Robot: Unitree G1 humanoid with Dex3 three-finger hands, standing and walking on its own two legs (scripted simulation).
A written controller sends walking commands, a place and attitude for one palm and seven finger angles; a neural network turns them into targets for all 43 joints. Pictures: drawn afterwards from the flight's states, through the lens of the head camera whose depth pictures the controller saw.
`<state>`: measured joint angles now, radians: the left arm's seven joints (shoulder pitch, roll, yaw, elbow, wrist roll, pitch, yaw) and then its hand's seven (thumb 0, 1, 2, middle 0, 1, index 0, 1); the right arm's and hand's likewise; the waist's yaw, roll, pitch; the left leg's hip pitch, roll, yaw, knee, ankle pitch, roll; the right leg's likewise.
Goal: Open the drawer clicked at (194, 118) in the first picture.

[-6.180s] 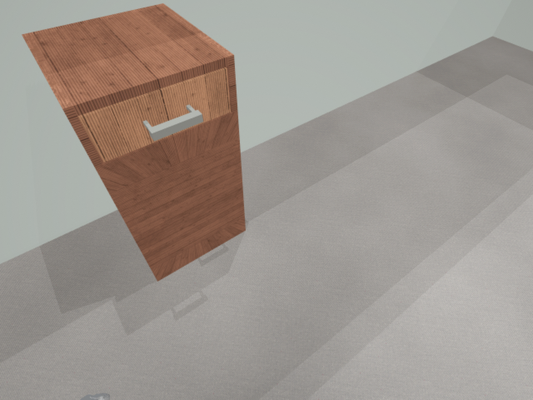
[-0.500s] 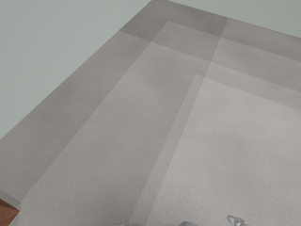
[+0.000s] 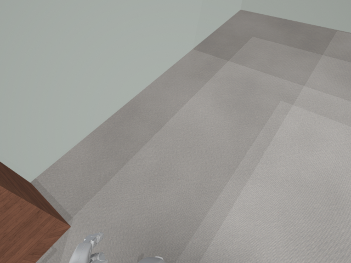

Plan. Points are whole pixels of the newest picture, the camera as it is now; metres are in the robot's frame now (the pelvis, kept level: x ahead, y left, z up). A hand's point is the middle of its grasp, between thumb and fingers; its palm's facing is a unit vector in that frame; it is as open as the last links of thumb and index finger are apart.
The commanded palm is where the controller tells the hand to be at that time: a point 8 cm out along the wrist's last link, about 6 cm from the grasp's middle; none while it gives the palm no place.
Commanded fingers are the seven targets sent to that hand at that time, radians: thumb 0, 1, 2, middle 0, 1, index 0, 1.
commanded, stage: turn to face it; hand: left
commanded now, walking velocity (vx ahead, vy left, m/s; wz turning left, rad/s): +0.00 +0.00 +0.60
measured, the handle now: out of the picture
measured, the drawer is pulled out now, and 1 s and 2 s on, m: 0.00 0.00 0.00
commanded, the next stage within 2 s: take the last steps up to it in 1.32 s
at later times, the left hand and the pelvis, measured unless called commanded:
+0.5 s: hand out of the picture -0.07 +0.26 -0.19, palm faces +0.37 -0.89 -0.26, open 7.4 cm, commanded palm none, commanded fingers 0.00 0.90 0.90 -0.20 -0.30 -0.20 -0.30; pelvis -0.02 +0.04 -0.01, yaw +18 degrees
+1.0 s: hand out of the picture +0.01 +0.27 -0.14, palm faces +0.55 -0.79 -0.28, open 7.4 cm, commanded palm none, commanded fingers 0.00 0.90 0.90 -0.20 -0.30 -0.20 -0.30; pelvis -0.01 +0.02 +0.00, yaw +35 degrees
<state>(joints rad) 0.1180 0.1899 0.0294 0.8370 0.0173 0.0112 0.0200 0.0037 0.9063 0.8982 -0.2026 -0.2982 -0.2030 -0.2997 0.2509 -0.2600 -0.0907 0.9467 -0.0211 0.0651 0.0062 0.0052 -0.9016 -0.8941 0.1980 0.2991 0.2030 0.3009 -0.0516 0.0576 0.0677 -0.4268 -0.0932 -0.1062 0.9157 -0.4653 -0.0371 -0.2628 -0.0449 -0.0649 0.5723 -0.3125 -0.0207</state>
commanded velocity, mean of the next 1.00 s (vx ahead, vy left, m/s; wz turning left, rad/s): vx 0.00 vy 0.00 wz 0.59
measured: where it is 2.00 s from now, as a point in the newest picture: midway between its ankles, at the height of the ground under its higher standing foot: outside the picture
